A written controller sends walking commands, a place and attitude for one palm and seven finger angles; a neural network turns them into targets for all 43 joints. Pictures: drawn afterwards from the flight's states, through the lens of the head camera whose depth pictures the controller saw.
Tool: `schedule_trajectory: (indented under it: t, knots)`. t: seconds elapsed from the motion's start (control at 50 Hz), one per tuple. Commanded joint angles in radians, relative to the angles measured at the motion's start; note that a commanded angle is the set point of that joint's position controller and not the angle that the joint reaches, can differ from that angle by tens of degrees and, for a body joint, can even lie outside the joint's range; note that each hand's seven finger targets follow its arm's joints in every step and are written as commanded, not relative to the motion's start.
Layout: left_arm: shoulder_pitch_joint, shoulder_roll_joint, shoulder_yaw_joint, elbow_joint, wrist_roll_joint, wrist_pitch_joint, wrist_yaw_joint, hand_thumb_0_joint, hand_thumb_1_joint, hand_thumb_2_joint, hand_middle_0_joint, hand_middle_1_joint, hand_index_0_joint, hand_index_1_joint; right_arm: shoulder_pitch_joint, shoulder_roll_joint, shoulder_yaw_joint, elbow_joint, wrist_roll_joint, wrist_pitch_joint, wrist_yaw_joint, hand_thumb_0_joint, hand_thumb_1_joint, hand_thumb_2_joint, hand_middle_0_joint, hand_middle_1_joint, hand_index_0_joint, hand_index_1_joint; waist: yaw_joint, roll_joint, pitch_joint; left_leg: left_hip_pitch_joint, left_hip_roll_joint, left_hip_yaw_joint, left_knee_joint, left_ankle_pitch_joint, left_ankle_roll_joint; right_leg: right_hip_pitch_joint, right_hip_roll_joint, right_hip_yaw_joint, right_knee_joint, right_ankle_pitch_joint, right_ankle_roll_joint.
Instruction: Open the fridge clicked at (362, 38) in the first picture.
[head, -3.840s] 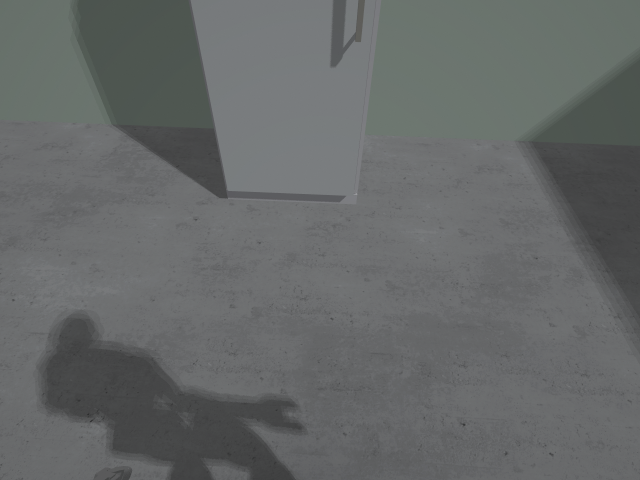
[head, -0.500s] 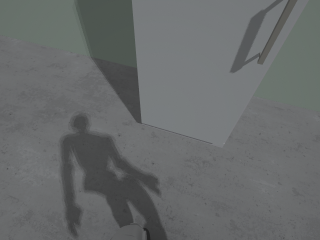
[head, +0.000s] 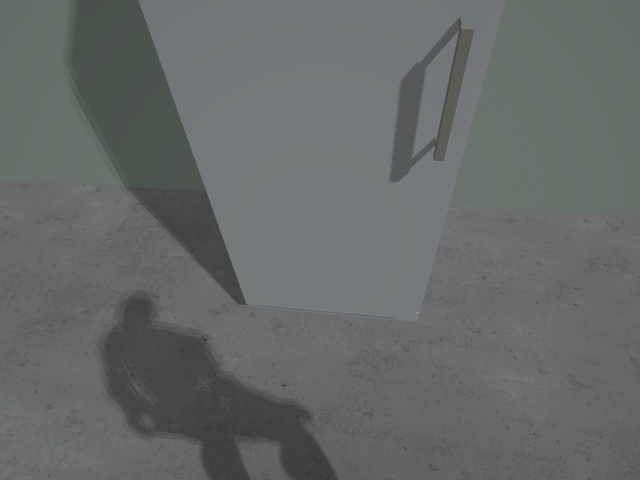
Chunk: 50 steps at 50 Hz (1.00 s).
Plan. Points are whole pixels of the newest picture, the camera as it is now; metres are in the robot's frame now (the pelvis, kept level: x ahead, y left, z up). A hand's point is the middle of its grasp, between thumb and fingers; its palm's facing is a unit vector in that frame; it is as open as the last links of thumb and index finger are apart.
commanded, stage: take the last steps up to it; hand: right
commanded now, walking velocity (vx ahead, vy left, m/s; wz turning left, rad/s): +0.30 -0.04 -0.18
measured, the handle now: (449, 95) +0.69 -0.19 +0.13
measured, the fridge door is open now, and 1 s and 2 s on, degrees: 0 0 0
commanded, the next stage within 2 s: come to a stop and stand still in 0.78 s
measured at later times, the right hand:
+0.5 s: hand out of the picture +0.00 -0.13 -0.16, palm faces +0.17 +0.97 -0.17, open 7.4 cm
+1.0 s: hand (481, 412) +0.26 -0.22 -0.16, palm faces +0.12 +0.96 -0.24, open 7.4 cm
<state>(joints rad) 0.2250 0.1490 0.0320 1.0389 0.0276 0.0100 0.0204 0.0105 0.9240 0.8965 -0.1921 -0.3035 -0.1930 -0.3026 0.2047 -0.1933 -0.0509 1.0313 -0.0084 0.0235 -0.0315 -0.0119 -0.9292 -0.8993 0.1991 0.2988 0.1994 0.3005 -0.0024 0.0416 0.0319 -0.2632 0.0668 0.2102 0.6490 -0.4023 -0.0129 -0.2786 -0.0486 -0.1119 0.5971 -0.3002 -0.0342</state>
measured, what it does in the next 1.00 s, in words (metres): walks ahead: left foot, then right foot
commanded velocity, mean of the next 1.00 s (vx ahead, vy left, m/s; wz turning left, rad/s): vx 0.17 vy -0.02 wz -0.04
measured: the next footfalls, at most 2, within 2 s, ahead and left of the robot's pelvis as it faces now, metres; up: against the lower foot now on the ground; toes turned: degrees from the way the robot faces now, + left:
left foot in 0.30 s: +0.07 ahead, +0.14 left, +0.00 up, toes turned +3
right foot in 0.66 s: +0.22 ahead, -0.15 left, +0.00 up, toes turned -15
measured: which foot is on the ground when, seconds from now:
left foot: up 0.00-0.28, down 0.30-0.68, up 0.70-0.98, down 1.00-1.00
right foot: down 0.00-0.30, up 0.32-0.64, down 0.66-1.00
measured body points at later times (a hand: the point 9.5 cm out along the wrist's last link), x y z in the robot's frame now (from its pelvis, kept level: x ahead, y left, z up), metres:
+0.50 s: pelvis +0.07 +0.02 +0.01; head +0.07 +0.03 +0.46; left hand +0.12 +0.25 -0.15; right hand +0.00 -0.18 -0.14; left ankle +0.03 +0.14 -0.73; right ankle +0.09 -0.12 -0.68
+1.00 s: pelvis +0.21 -0.03 +0.00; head +0.21 -0.01 +0.45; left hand +0.23 +0.19 -0.17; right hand +0.26 -0.27 -0.14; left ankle +0.27 +0.07 -0.73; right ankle +0.18 -0.14 -0.73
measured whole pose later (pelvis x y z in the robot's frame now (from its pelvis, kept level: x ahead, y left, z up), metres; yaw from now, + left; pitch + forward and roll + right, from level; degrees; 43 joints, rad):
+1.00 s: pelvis +0.21 -0.03 +0.00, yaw -5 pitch -1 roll -3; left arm 0.28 0.15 0.03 1.10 0.02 -0.03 0.03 0.00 0.92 0.90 -0.20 -0.30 -0.20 -0.30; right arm 0.20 -0.18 -0.04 1.02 -0.02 -0.03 -0.02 0.00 -0.91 -0.90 0.19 0.30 0.19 0.30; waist 0.01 0.02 0.03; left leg -0.34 0.09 0.09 0.58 -0.20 -0.02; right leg -0.17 -0.02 -0.18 0.49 -0.29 0.00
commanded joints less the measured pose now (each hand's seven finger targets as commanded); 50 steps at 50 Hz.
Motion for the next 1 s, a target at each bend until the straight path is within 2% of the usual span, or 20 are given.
schedule_trajectory:
  t: [0.0, 0.16, 0.24, 0.26, 0.28, 0.3, 0.32, 0.36, 0.42, 0.54, 0.6, 0.62, 0.64, 0.66, 0.68, 0.72, 0.76, 0.88, 0.94, 0.98]
  knots:
    - [0.048, 0.158, 0.018, -0.026, -0.002, -0.025, 0.019, 0.000, 0.900, 0.900, -0.200, -0.300, -0.200, -0.300, 0.014, -0.041, -0.006, -0.049, -0.005, -0.015, 0.009, 0.000, -0.900, -0.900, 0.200, 0.300, 0.200, 0.300, 0.008, -0.224, -0.051, -0.167, 0.023, -0.166, 0.241, -0.107, -0.024, 0.174, -0.263, 0.325, -0.290, 0.521, -0.142]
    - [0.101, 0.183, 0.038, 0.009, -0.001, -0.032, 0.005, 0.000, 0.900, 0.900, -0.200, -0.300, -0.200, -0.300, 0.019, -0.017, 0.013, -0.027, -0.017, -0.036, 0.032, 0.000, -0.900, -0.900, 0.200, 0.300, 0.200, 0.300, 0.042, -0.161, -0.022, -0.145, -0.002, -0.117, 0.084, -0.090, -0.019, 0.193, -0.211, 0.301, -0.342, 0.072, -0.145]
    - [0.044, 0.163, 0.036, 0.009, -0.013, -0.029, -0.002, 0.000, 0.900, 0.900, -0.200, -0.300, -0.200, -0.300, 0.186, -0.033, 0.007, 0.031, -0.018, -0.053, 0.034, 0.000, -0.900, -0.900, 0.200, 0.300, 0.200, 0.300, -0.038, -0.110, -0.006, 0.146, -0.019, -0.096, -0.238, 0.112, -0.011, -0.008, -0.115, 0.229, -0.231, -0.133, -0.070]
    - [0.044, 0.112, 0.029, 0.000, -0.020, -0.033, -0.006, 0.000, 0.900, 0.900, -0.200, -0.300, -0.200, -0.300, 0.237, -0.083, -0.004, 0.051, -0.024, -0.063, 0.026, 0.000, -0.900, -0.900, 0.200, 0.300, 0.200, 0.300, -0.060, 0.035, 0.014, 0.279, 0.096, -0.238, -0.325, 0.000, 0.020, -0.178, -0.041, 0.148, -0.072, -0.185, -0.027]
    - [0.006, 0.065, 0.016, -0.043, -0.020, -0.034, -0.015, 0.000, 0.900, 0.900, -0.200, -0.300, -0.200, -0.300, 0.300, -0.168, -0.024, 0.058, -0.028, -0.063, 0.017, 0.000, -0.900, -0.900, 0.200, 0.300, 0.200, 0.300, -0.092, 0.249, 0.054, 0.323, 0.308, -0.537, -0.484, -0.198, 0.115, -0.359, 0.054, 0.024, 0.137, -0.237, 0.016]
    - [-0.084, 0.111, 0.028, -0.080, -0.005, -0.029, -0.024, 0.000, 0.900, 0.900, -0.200, -0.300, -0.200, -0.300, 0.343, -0.197, -0.030, 0.054, -0.019, -0.061, 0.011, 0.000, -0.900, -0.900, 0.200, 0.300, 0.200, 0.300, -0.123, 0.192, 0.097, 0.223, 0.393, -0.661, -0.562, -0.349, 0.183, -0.409, 0.015, 0.081, 0.298, -0.256, 0.013]
    - [-0.115, 0.113, 0.034, -0.086, -0.002, -0.025, -0.031, 0.000, 0.900, 0.900, -0.200, -0.300, -0.200, -0.300, 0.323, -0.175, -0.029, 0.062, -0.018, -0.071, 0.007, 0.000, -0.900, -0.900, 0.200, 0.300, 0.200, 0.300, -0.103, 0.202, 0.147, 0.153, 0.372, -0.676, -0.587, -0.359, 0.186, -0.432, -0.012, 0.114, 0.385, -0.187, 0.012]
    - [-0.065, 0.102, 0.042, -0.056, -0.001, -0.021, -0.041, 0.000, 0.900, 0.900, -0.200, -0.300, -0.200, -0.300, 0.241, -0.100, -0.012, 0.043, -0.024, -0.078, 0.003, 0.000, -0.900, -0.900, 0.200, 0.300, 0.200, 0.300, -0.037, 0.114, 0.189, 0.077, 0.319, -0.496, -0.550, -0.210, 0.157, -0.400, -0.058, 0.110, 0.439, -0.072, 0.021]
    - [-0.018, 0.058, 0.034, -0.035, -0.005, -0.021, -0.049, 0.000, 0.900, 0.900, -0.200, -0.300, -0.200, -0.300, 0.230, -0.076, -0.005, 0.039, -0.022, -0.094, 0.008, 0.000, -0.900, -0.900, 0.200, 0.300, 0.200, 0.300, -0.010, 0.107, 0.132, 0.082, 0.232, -0.271, -0.503, 0.082, 0.117, -0.306, -0.052, 0.046, 0.350, 0.032, 0.044]
    - [-0.087, 0.031, 0.021, -0.073, -0.013, -0.039, -0.057, 0.000, 0.900, 0.900, -0.200, -0.300, -0.200, -0.300, 0.283, -0.096, -0.010, 0.081, -0.024, -0.094, 0.006, 0.000, -0.900, -0.900, 0.200, 0.300, 0.200, 0.300, -0.037, 0.124, 0.102, 0.125, 0.224, -0.192, -0.423, 0.310, 0.121, -0.172, -0.022, -0.019, 0.085, 0.047, 0.032]
    - [0.045, 0.067, 0.025, -0.032, -0.007, -0.056, -0.043, 0.000, 0.900, 0.900, -0.200, -0.300, -0.200, -0.300, 0.258, -0.089, -0.014, 0.084, -0.015, -0.083, 0.006, 0.000, -0.900, -0.900, 0.200, 0.300, 0.200, 0.300, 0.030, 0.064, 0.034, 0.068, 0.166, -0.123, -0.234, 0.376, 0.083, 0.099, 0.020, -0.059, -0.095, 0.125, 0.021]
    - [0.163, 0.123, 0.038, 0.005, -0.001, -0.064, -0.030, 0.000, 0.900, 0.900, -0.200, -0.300, -0.200, -0.300, 0.274, -0.056, -0.007, 0.080, -0.012, -0.079, 0.009, 0.000, -0.900, -0.900, 0.200, 0.300, 0.200, 0.300, 0.071, -0.052, -0.047, -0.007, 0.122, -0.094, -0.037, 0.372, 0.057, 0.297, -0.034, 0.006, -0.137, 0.157, 0.001]
    - [0.265, 0.233, 0.064, 0.023, 0.005, -0.067, -0.016, 0.000, 0.900, 0.900, -0.200, -0.300, -0.200, -0.300, 0.293, -0.002, 0.001, 0.060, -0.006, -0.076, 0.014, 0.000, -0.900, -0.900, 0.200, 0.300, 0.200, 0.300, 0.097, -0.269, -0.138, -0.204, 0.014, -0.033, 0.206, 0.054, 0.009, 0.467, -0.270, 0.301, -0.164, 0.241, -0.081]
    - [0.339, 0.273, 0.068, 0.035, -0.002, -0.057, -0.010, 0.000, 0.900, 0.900, -0.200, -0.300, -0.200, -0.300, 0.239, 0.008, 0.003, 0.021, -0.010, -0.079, 0.013, 0.000, -0.900, -0.900, 0.200, 0.300, 0.200, 0.300, 0.118, -0.302, -0.148, -0.284, -0.036, -0.074, 0.420, -0.219, 0.011, 0.446, -0.394, 0.451, -0.273, 0.298, -0.159]
    - [0.295, 0.248, 0.059, 0.045, -0.004, -0.059, 0.002, 0.000, 0.900, 0.900, -0.200, -0.300, -0.200, -0.300, 0.195, 0.013, 0.004, 0.016, -0.011, -0.072, 0.007, 0.000, -0.900, -0.900, 0.200, 0.300, 0.200, 0.300, 0.108, -0.313, -0.130, -0.323, -0.002, -0.148, 0.540, -0.198, 0.024, 0.385, -0.394, 0.443, -0.309, 0.246, -0.165]
    - [0.155, 0.148, 0.034, 0.011, -0.006, -0.065, 0.004, 0.000, 0.900, 0.900, -0.200, -0.300, -0.200, -0.300, 0.127, 0.002, -0.006, 0.020, -0.013, -0.071, 0.021, 0.000, -0.900, -0.900, 0.200, 0.300, 0.200, 0.300, 0.063, -0.187, 0.003, -0.324, 0.059, -0.179, 0.557, -0.066, 0.023, 0.180, -0.325, 0.315, -0.335, 0.235, -0.149]
    - [0.086, 0.098, 0.023, -0.003, -0.004, -0.076, 0.006, 0.000, 0.900, 0.900, -0.200, -0.300, -0.200, -0.300, 0.174, 0.035, -0.003, 0.042, -0.018, -0.055, 0.027, 0.000, -0.900, -0.900, 0.200, 0.300, 0.200, 0.300, 0.009, -0.167, 0.012, -0.211, 0.070, -0.164, 0.454, -0.003, 0.008, 0.054, -0.268, 0.179, -0.365, 0.252, -0.112]
    - [0.052, 0.120, 0.025, -0.006, -0.001, -0.063, 0.006, 0.000, 0.900, 0.900, -0.200, -0.300, -0.200, -0.300, 0.133, 0.048, 0.009, 0.005, -0.019, -0.034, 0.025, 0.000, -0.900, -0.900, 0.200, 0.300, 0.200, 0.300, -0.012, -0.137, 0.023, -0.095, 0.031, -0.127, 0.097, 0.066, -0.006, 0.026, -0.242, 0.132, -0.360, 0.218, -0.136]
    - [0.030, 0.103, 0.015, 0.009, -0.008, -0.053, 0.010, 0.000, 0.900, 0.900, -0.200, -0.300, -0.200, -0.300, 0.184, 0.008, 0.012, 0.024, -0.016, -0.046, 0.010, 0.000, -0.900, -0.900, 0.200, 0.300, 0.200, 0.300, -0.055, -0.055, -0.005, 0.092, 0.015, -0.136, -0.204, 0.312, -0.015, 0.016, -0.170, 0.061, -0.186, 0.326, -0.051]
    - [0.094, 0.045, 0.003, 0.022, -0.024, -0.044, 0.000, 0.000, 0.900, 0.900, -0.200, -0.300, -0.200, -0.300, 0.151, -0.103, 0.011, 0.021, -0.016, -0.059, -0.003, 0.000, -0.900, -0.900, 0.200, 0.300, 0.200, 0.300, -0.009, 0.113, -0.034, 0.152, 0.204, -0.342, -0.271, 0.653, 0.053, -0.035, -0.046, 0.006, -0.121, -0.007, 0.041]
